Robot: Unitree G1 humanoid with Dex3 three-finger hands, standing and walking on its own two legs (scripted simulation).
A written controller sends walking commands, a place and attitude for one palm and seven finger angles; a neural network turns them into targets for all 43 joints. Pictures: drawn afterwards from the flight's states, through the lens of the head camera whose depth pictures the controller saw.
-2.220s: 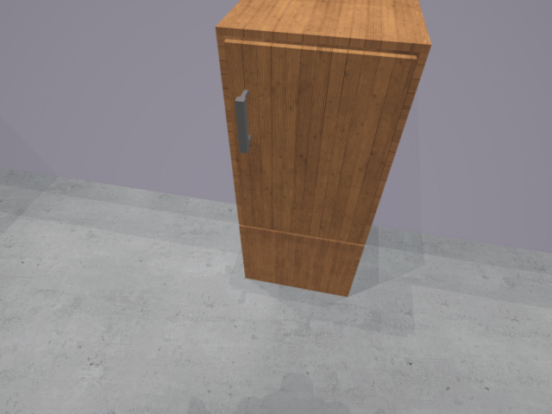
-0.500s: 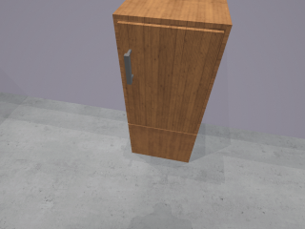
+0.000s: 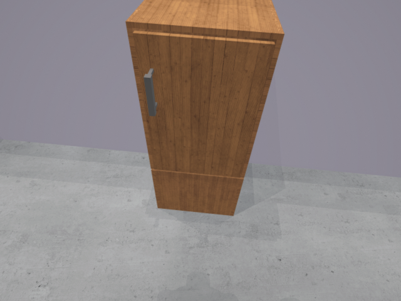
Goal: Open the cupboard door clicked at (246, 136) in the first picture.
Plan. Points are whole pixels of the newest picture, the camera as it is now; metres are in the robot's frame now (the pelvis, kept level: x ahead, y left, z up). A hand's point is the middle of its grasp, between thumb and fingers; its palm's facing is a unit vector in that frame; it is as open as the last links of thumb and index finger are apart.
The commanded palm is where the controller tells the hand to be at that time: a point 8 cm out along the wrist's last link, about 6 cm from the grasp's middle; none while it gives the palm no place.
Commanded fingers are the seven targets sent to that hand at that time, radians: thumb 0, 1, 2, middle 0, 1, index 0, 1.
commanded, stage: take the last steps up to it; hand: left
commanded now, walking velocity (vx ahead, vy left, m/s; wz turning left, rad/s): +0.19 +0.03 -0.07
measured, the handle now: (152, 92) +0.69 +0.19 +0.04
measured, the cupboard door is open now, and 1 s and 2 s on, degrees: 0 0 0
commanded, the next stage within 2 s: come to a stop and stand still in 0.18 s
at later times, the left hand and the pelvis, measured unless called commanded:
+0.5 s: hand (142, 281) +0.21 +0.15 -0.16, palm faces +0.00 -0.98 -0.22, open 7.2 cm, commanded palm none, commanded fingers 0.00 0.90 0.90 -0.20 -0.30 -0.20 -0.30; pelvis +0.11 -0.02 +0.00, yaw -1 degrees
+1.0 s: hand out of the picture +0.09 +0.23 -0.17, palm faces +0.00 -0.98 -0.17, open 7.4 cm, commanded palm none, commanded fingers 0.00 0.90 0.90 -0.20 -0.30 -0.20 -0.30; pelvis +0.10 +0.04 +0.01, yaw -3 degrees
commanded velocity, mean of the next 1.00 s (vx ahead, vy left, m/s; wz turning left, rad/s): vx -0.02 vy -0.02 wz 0.00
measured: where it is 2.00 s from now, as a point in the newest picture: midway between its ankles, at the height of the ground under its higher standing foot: outside the picture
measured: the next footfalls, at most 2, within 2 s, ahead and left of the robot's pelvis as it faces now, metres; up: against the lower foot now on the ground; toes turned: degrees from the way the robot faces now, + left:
right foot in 0.34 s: +0.18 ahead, -0.12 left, +0.00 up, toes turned -10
left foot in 0.72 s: +0.16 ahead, +0.13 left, +0.00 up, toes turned +0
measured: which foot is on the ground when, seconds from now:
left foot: down 0.00-0.34, up 0.36-0.70, down 0.72-1.00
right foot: up 0.00-0.32, down 0.34-0.74, up 0.76-1.00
